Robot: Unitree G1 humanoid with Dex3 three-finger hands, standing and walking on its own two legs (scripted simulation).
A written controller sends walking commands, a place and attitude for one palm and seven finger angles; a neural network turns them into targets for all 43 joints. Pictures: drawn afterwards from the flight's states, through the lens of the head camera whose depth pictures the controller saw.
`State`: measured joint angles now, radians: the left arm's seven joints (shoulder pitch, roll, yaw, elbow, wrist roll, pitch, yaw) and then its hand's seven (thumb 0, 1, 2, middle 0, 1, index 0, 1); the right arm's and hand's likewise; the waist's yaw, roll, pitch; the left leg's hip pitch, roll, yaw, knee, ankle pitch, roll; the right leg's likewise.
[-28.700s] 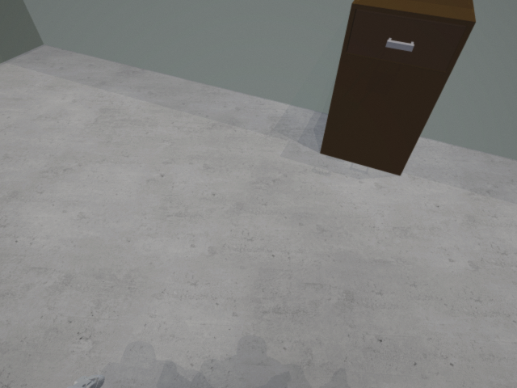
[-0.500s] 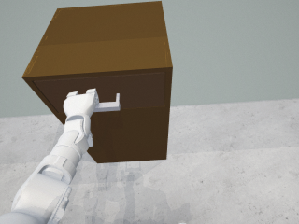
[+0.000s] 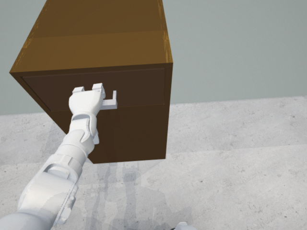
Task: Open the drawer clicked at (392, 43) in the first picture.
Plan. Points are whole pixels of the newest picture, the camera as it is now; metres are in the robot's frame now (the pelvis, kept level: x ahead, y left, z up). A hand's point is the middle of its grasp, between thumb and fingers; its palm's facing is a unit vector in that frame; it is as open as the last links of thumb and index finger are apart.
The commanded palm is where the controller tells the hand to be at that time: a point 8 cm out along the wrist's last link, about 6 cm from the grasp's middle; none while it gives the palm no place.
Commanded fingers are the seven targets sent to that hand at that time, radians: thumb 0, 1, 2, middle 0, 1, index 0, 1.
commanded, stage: lower the fingers behind the handle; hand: left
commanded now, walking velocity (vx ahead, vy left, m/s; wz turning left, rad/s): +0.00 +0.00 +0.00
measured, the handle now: (100, 99) +0.52 +0.17 -0.03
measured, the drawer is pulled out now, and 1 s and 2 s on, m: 0.00 0.00 0.01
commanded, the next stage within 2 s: close the thumb around the handle in 1.16 s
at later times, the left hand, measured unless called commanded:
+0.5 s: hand (102, 113) +0.46 +0.16 -0.02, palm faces -0.05 +0.06 -1.00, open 13.9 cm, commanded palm +0.42 +0.16 +0.01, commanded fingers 0.00 -0.50 0.30 -0.30 -1.20 -0.30 -1.20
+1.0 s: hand (100, 118) +0.45 +0.17 -0.04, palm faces -0.02 +0.06 -1.00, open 14.2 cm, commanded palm +0.42 +0.17 +0.00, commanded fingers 0.00 -0.50 0.30 -0.30 -1.20 -0.30 -1.20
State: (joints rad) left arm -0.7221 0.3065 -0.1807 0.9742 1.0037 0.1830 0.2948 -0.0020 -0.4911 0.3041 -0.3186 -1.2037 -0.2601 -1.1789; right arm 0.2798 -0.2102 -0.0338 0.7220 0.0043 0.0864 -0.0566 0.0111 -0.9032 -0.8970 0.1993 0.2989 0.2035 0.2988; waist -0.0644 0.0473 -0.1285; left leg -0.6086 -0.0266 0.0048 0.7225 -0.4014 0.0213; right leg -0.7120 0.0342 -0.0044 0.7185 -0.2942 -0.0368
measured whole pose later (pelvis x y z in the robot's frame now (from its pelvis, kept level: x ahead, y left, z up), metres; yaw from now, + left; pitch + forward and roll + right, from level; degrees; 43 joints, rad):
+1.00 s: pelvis -0.02 +0.01 -0.03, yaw -1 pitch +23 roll +0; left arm -0.83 0.29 -0.16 1.12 1.10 0.19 0.50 0.00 -0.49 0.30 -0.23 -1.16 -0.22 -1.26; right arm 0.27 -0.23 -0.04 0.72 0.00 0.03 -0.01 0.01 -0.90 -0.90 0.20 0.30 0.20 0.30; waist -0.11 0.04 -0.17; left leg -0.87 -0.02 0.02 0.94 -0.47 0.03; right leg -0.97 0.04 0.00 0.91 -0.33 -0.03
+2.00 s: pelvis +0.00 +0.01 -0.03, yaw -1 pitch +23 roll -1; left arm -0.70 0.27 -0.13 1.02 1.11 0.09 0.53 0.00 0.70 0.81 -0.30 -1.32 -0.32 -1.28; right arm 0.29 -0.22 -0.06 0.72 -0.02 0.06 0.01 0.01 -0.90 -0.90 0.20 0.30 0.20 0.30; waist -0.08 0.04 -0.19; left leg -0.82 -0.02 0.02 0.93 -0.50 0.04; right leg -0.92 0.04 0.00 0.89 -0.36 -0.02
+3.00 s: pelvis -0.01 +0.00 -0.02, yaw -1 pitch +16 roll +1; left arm -0.35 0.21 -0.22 0.72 1.12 0.14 0.52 0.01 0.70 0.82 -0.28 -1.33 -0.32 -1.31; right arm 0.19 -0.20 -0.04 0.67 0.00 0.06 -0.01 0.01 -0.90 -0.90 0.20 0.30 0.20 0.30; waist 0.00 0.03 -0.17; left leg -0.67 -0.02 0.02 0.86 -0.46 0.02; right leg -0.78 0.04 0.00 0.85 -0.35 -0.04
